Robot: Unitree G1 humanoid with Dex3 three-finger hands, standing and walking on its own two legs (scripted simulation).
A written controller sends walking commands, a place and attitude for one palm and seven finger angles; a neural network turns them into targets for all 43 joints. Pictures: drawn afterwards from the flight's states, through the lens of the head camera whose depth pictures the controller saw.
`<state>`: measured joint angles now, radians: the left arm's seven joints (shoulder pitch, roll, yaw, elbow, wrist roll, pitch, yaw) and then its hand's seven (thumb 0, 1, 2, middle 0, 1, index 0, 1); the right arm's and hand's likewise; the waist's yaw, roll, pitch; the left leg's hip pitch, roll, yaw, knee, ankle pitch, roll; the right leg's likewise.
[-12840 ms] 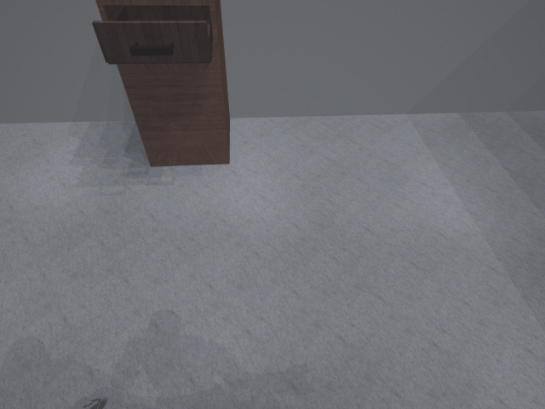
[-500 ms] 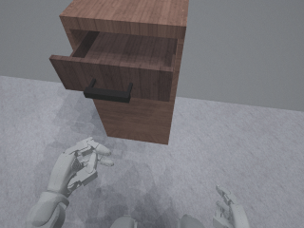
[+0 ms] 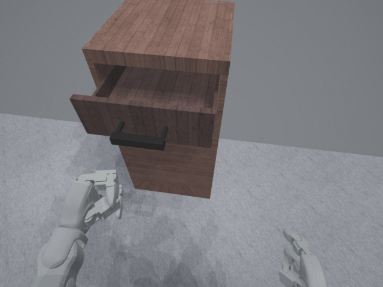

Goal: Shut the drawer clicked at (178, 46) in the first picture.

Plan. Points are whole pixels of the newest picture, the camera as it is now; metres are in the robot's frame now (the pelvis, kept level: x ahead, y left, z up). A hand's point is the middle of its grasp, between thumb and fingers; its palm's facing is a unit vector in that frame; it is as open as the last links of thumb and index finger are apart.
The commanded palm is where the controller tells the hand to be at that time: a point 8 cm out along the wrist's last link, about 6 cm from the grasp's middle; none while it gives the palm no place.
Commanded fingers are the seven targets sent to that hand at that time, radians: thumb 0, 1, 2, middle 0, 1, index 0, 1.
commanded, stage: raise the hand and make a fist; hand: left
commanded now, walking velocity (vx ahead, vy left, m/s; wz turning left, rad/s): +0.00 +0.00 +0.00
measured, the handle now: (140, 134) +0.49 +0.16 +0.00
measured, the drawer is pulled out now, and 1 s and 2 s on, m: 0.17 0.17 0.17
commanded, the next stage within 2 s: bring the fist close to the handle in 0.60 s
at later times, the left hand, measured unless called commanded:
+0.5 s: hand (113, 184) +0.29 +0.16 +0.09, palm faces -0.09 -1.00 -0.04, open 3.3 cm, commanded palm +0.27 +0.22 +0.10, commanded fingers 0.00 0.90 0.90 -1.40 -1.60 -1.40 -1.60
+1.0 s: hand (126, 179) +0.31 +0.15 +0.07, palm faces -0.11 -0.99 -0.03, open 3.3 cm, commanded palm +0.30 +0.20 +0.07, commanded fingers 0.00 0.90 0.90 -1.40 -1.60 -1.40 -1.60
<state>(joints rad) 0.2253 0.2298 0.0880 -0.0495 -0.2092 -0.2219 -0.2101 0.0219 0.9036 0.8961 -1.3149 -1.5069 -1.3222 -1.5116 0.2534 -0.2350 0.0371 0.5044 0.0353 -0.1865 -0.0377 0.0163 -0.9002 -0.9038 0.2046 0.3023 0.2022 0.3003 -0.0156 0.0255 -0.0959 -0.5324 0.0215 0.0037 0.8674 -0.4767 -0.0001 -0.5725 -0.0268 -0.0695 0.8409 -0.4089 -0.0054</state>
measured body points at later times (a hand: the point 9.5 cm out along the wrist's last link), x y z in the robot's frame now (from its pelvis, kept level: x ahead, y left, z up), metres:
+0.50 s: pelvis +0.00 +0.00 +0.02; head +0.03 -0.01 +0.47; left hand +0.29 +0.22 +0.10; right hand +0.15 -0.25 -0.06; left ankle -0.02 +0.12 -0.70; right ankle +0.01 -0.12 -0.70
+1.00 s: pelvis -0.01 +0.00 +0.01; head +0.03 -0.01 +0.46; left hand +0.31 +0.20 +0.08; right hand +0.14 -0.24 -0.08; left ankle -0.02 +0.12 -0.70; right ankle +0.01 -0.12 -0.70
